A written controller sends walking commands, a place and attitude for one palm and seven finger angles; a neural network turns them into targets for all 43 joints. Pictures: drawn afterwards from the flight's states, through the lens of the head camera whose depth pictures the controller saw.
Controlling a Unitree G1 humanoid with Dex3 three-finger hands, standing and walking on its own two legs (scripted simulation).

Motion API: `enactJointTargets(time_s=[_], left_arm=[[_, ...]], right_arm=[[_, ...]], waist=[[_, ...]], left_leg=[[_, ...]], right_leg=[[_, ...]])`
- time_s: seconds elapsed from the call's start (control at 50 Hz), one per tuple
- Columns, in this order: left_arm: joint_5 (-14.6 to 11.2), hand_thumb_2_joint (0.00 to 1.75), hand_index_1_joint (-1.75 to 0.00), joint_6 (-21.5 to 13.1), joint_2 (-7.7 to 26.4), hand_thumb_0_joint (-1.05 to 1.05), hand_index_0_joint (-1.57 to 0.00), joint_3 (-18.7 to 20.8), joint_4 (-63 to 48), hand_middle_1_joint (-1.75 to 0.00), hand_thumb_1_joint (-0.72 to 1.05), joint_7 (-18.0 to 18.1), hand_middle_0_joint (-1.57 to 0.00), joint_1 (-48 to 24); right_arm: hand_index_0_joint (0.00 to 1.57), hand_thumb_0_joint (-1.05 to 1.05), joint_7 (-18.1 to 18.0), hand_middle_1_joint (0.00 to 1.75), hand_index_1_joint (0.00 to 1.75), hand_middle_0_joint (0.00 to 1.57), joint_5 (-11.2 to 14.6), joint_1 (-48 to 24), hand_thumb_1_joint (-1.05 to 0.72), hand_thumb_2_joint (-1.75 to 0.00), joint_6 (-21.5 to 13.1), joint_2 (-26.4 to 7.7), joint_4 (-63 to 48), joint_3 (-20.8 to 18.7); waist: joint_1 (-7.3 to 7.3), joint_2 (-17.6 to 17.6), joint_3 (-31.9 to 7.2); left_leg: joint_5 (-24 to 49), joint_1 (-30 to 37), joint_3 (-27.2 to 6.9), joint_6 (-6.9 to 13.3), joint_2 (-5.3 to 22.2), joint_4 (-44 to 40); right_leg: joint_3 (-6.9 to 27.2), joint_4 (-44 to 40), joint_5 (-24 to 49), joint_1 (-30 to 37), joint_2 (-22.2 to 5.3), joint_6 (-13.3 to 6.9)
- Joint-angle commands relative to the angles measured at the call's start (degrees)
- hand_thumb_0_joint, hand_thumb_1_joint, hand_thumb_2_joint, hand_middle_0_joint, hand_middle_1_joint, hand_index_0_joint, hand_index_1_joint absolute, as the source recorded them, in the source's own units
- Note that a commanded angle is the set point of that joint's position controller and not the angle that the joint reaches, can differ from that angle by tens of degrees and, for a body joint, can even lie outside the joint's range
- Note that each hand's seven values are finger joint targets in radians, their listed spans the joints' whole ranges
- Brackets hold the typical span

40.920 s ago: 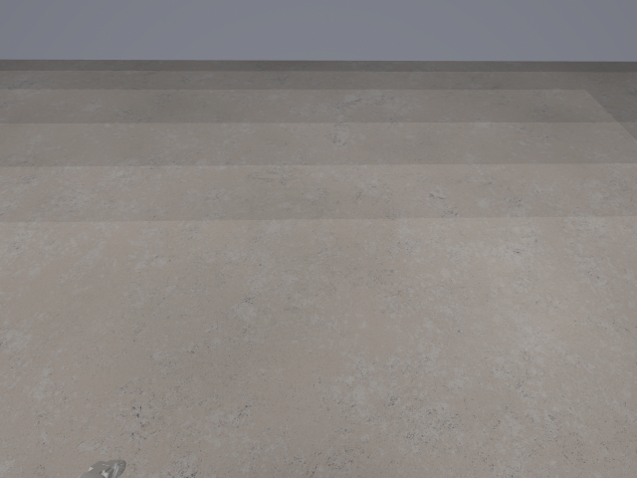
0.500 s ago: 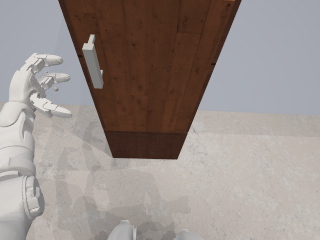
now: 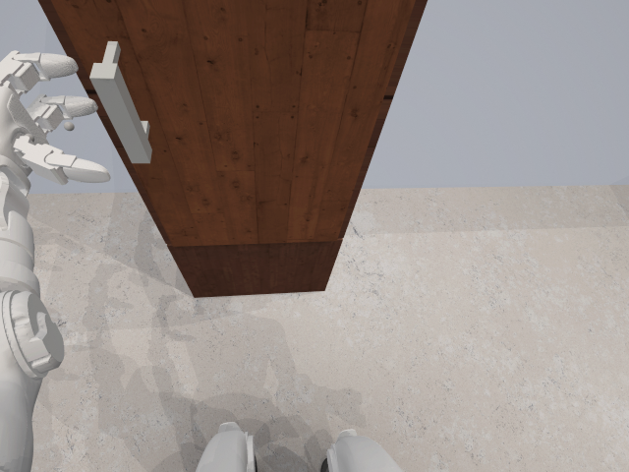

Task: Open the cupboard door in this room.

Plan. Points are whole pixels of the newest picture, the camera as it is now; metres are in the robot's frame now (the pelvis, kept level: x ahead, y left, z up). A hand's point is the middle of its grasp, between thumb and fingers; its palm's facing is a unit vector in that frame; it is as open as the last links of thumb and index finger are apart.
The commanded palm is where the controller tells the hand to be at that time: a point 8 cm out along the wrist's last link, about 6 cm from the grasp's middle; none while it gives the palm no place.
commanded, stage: move the hooked fingers beside the handle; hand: left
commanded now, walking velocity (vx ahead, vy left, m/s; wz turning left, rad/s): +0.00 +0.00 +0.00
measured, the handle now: (128, 106) +0.54 +0.19 +0.10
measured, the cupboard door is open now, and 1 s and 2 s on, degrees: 0 0 0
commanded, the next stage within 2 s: slide the fingers in behind the handle in 0.72 s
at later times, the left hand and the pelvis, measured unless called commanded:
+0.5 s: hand (63, 137) +0.49 +0.25 +0.10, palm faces +0.01 -1.00 +0.00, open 14.0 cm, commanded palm +0.47 +0.29 +0.10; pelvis +0.01 +0.01 +0.00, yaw +0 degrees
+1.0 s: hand (69, 136) +0.49 +0.25 +0.11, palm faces +0.02 -1.00 +0.00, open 14.0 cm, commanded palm +0.47 +0.28 +0.10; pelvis +0.00 +0.00 +0.00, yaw +0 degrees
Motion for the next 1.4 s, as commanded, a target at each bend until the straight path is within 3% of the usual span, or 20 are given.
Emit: enactJointTargets(time_s=[0.0, 0.16, 0.18, 0.26, 0.32, 0.44, 0.5, 0.62, 0.72, 0.74, 0.78, 0.84, 0.96, 1.0, 1.08, 1.14, 1.18, 1.26, 1.36, 1.38], left_arm=[[-0.58, 0.3, -1.2, -3.81, 19.08, 0.0, -0.3, 3.75, -11.7, -1.2, -0.5, -0.2, -0.3, -21.99], [-1.74, 0.3, -1.2, -4.66, 18.26, 0.0, -0.3, 4.42, -15.9, -1.2, -0.5, -0.74, -0.3, -20.89], [-1.55, 0.3, -1.2, -4.85, 17.8, 0.0, -0.3, 3.92, -16.91, -1.2, -0.5, -0.77, -0.3, -20.88], [-2.62, 0.3, -1.2, -4.73, 13.35, 0.0, -0.3, 1.17, -17.18, -1.2, -0.5, -0.81, -0.3, -21.25], [-2.74, 0.3, -1.2, -4.42, 12.66, 0.0, -0.3, 1.0, -17.07, -1.2, -0.5, -0.65, -0.3, -19.77], [-2.08, 0.3, -1.2, -4.16, 11.23, 0.0, -0.3, -0.61, -15.15, -1.2, -0.5, 0.61, -0.3, -21.33], [-2.16, 0.3, -1.2, -5.21, 9.93, 0.0, -0.3, -1.09, -15.9, -1.2, -0.5, 1.16, -0.3, -21.7], [-1.13, 0.3, -1.2, -4.94, 12.79, 0.0, -0.3, 0.08, -12.55, -1.2, -0.5, 2.06, -0.3, -23.73], [-0.94, 0.3, -1.2, -5.96, 13.23, 0.0, -0.3, 0.39, -15.16, -1.2, -0.5, 1.91, -0.3, -25.12], [-1.05, 0.3, -1.2, -6.02, 14.63, 0.0, -0.3, 1.46, -14.75, -1.2, -0.5, 1.84, -0.3, -24.29], [-1.59, 0.3, -1.2, -5.86, 13.63, 0.0, -0.3, 1.24, -14.63, -1.2, -0.5, 1.2, -0.3, -22.87], [-1.72, 0.3, -1.2, -4.24, 13.47, 0.0, -0.3, 0.71, -12.36, -1.2, -0.5, 0.63, -0.3, -20.72], [-2.57, 0.3, -1.2, -5.48, 10.97, 0.0, -0.3, -0.5, -16.63, -1.2, -0.5, 1.32, -0.3, -23.76], [-2.47, 0.3, -1.2, -5.53, 7.94, 0.0, -0.3, -2.36, -15.98, -1.2, -0.5, 1.81, -0.3, -23.46], [-1.74, 0.3, -1.2, -5.0, 10.33, 0.0, -0.3, -0.31, -14.43, -1.2, -0.5, 3.17, -0.3, -22.82], [-0.89, 0.3, -1.2, -5.17, 12.05, 0.0, -0.3, 0.43, -15.51, -1.2, -0.5, 4.26, -0.3, -23.96], [-0.88, 0.3, -1.2, -6.26, 9.19, 0.0, -0.3, -1.02, -17.9, -1.2, -0.5, 4.7, -0.3, -23.81], [-1.39, 0.3, -1.2, -6.32, 7.16, 0.0, -0.3, -1.98, -16.27, -1.2, -0.5, 5.28, -0.3, -24.63], [-1.28, 0.3, -1.2, -6.03, 7.06, 0.0, -0.3, -1.49, -17.12, -1.2, -0.5, 5.78, -0.3, -23.5], [-1.16, 0.3, -1.2, -5.93, 5.21, 0.0, -0.3, -2.96, -17.28, -1.2, -0.5, 5.73, -0.3, -23.36]], right_arm=[[0.2, 0.0, -0.73, 0.3, 0.3, 0.2, -0.12, 8.82, -0.9, -0.9, -0.34, -11.05, -3.83, -3.91], [0.2, 0.0, -0.42, 0.3, 0.3, 0.2, -0.04, 8.53, -0.9, -0.9, 0.62, -10.76, -4.55, -4.24], [0.2, 0.0, -0.35, 0.3, 0.3, 0.2, 0.12, 8.43, -0.9, -0.9, 0.68, -10.67, -4.53, -4.32], [0.2, 0.0, -0.23, 0.3, 0.3, 0.2, 0.14, 7.89, -0.9, -0.9, 0.74, -10.34, -4.06, -4.36], [0.2, 0.0, -0.12, 0.3, 0.3, 0.2, 0.17, 7.48, -0.9, -0.9, 0.63, -10.43, -4.04, -4.51], [0.2, 0.0, -0.18, 0.3, 0.3, 0.2, 0.15, 6.69, -0.9, -0.9, 0.63, -10.41, -3.93, -4.23], [0.2, 0.0, -0.05, 0.3, 0.3, 0.2, 0.03, 6.29, -0.9, -0.9, 0.36, -10.2, -4.14, -4.22], [0.2, 0.0, -0.37, 0.3, 0.3, 0.2, 0.17, 6.27, -0.9, -0.9, 0.26, -10.7, -4.01, -3.79], [0.2, 0.0, -0.36, 0.3, 0.3, 0.2, -0.06, 6.55, -0.9, -0.9, -0.2, -10.42, -3.94, -3.92], [0.2, 0.0, -0.4, 0.3, 0.3, 0.2, -0.08, 6.71, -0.9, -0.9, -0.11, -10.6, -3.86, -3.9], [0.2, 0.0, -0.27, 0.3, 0.3, 0.2, 0.02, 6.81, -0.9, -0.9, -0.1, -10.49, -4.03, -3.9], [0.2, 0.0, -0.31, 0.3, 0.3, 0.2, 0.25, 6.85, -0.9, -0.9, 0.31, -10.58, -4.26, -3.78], [0.2, 0.0, -0.28, 0.3, 0.3, 0.2, -0.04, 7.24, -0.9, -0.9, -0.02, -10.29, -3.78, -4.12], [0.2, 0.0, -0.04, 0.3, 0.3, 0.2, -0.06, 7.13, -0.9, -0.9, -0.26, -10.06, -3.16, -4.25], [0.2, 0.0, -0.01, 0.3, 0.3, 0.2, -0.04, 7.49, -0.9, -0.9, -0.25, -10.4, -3.06, -4.24], [0.2, 0.0, 0.02, 0.3, 0.3, 0.2, -0.21, 7.39, -0.9, -0.9, -0.4, -10.41, -3.43, -4.16], [0.2, 0.0, 0.39, 0.3, 0.3, 0.2, -0.24, 6.81, -0.9, -0.9, -0.66, -9.71, -3.88, -4.22], [0.2, 0.0, 0.52, 0.3, 0.3, 0.2, -0.36, 7.0, -0.9, -0.9, -0.72, -9.74, -3.36, -4.31], [0.2, 0.0, 0.63, 0.3, 0.3, 0.2, -0.43, 7.04, -0.9, -0.9, -0.78, -9.68, -3.44, -4.44], [0.2, 0.0, 0.85, 0.3, 0.3, 0.2, -0.22, 6.7, -0.9, -0.9, -0.87, -9.37, -3.58, -4.34]], waist=[[1.04, 7.68, -26.85], [1.28, 8.07, -27.77], [1.43, 9.67, -28.88], [0.6, 9.49, -25.94], [1.03, 9.51, -26.36], [0.19, 8.2, -22.54], [0.52, 8.6, -24.69], [-0.11, 5.98, -22.48], [0.35, 9.61, -27.27], [0.63, 8.51, -27.11], [0.9, 8.59, -27.97], [0.73, 6.36, -23.99], [0.33, 8.18, -24.72], [-0.14, 9.27, -24.52], [0.26, 6.78, -24.21], [0.62, 7.4, -24.49], [1.05, 10.5, -27.33], [-0.16, 6.83, -24.5], [0.57, 7.73, -26.43], [0.54, 8.98, -26.72]], left_leg=[[21.06, 25.59, -1.32, 1.58, -1.14, -3.83], [23.78, 27.84, -1.17, 1.64, -1.13, -3.52], [25.14, 29.63, -1.32, 1.41, -1.01, -3.59], [23.92, 30.82, -1.87, 1.33, -0.96, -3.99], [23.58, 31.5, -2.04, 1.17, -0.95, -4.39], [20.91, 29.81, -2.46, 1.05, -0.94, -4.78], [21.74, 31.44, -2.85, 0.84, -0.98, -4.59], [17.31, 27.43, -2.91, 1.12, -1.02, -4.75], [20.15, 30.41, -2.78, 0.94, -1.01, -3.79], [20.08, 30.05, -2.85, 0.91, -0.9, -3.94], [21.25, 30.07, -2.43, 0.99, -1.02, -3.79], [17.92, 25.96, -1.74, 1.44, -1.26, -4.38], [18.22, 28.42, -2.39, 1.27, -1.16, -4.56], [18.04, 30.36, -2.79, 1.02, -0.94, -4.69], [17.44, 28.09, -2.52, 1.21, -1.05, -4.71], [16.46, 27.16, -2.45, 1.22, -1.2, -4.87], [19.23, 30.22, -2.3, 0.92, -1.31, -4.3], [17.59, 28.42, -2.53, 1.18, -1.25, -4.25], [19.76, 29.61, -2.44, 1.11, -1.32, -4.01], [20.27, 30.32, -2.32, 0.93, -1.29, -4.1]], right_leg=[[-0.33, -5.77, 20.37, 3.83, 0.63, -1.01], [-0.65, -5.68, 23.01, 4.65, 1.19, -1.17], [-0.79, -5.51, 23.46, 3.95, 1.2, -1.15], [-1.32, -6.26, 21.18, 1.91, 1.35, -1.41], [-1.46, -6.5, 20.6, 1.75, 1.17, -1.37], [-1.67, -6.62, 18.02, -0.19, 0.91, -1.39], [-1.76, -6.19, 17.9, -0.19, 0.96, -1.55], [-1.44, -6.25, 15.37, -0.28, 0.72, -1.29], [-1.19, -5.67, 17.18, 0.08, 0.79, -1.36], [-1.25, -5.72, 17.21, 0.78, 0.83, -1.42], [-1.22, -5.62, 18.77, 1.61, 0.99, -1.34], [-1.05, -6.53, 17.67, 2.43, 0.94, -1.1], [-1.37, -6.39, 16.56, 1.12, 1.06, -1.49], [-1.72, -6.66, 15.21, -1.19, 1.08, -1.48], [-1.53, -6.42, 15.51, 0.0, 0.96, -1.33], [-1.26, -6.36, 15.1, 1.07, 0.79, -1.36], [-1.34, -5.73, 16.77, 0.74, 0.97, -1.52], [-1.48, -6.17, 16.08, 0.78, 1.11, -1.44], [-1.47, -5.67, 18.01, 1.51, 1.02, -1.56], [-1.57, -5.56, 18.23, 0.63, 0.99, -1.47]])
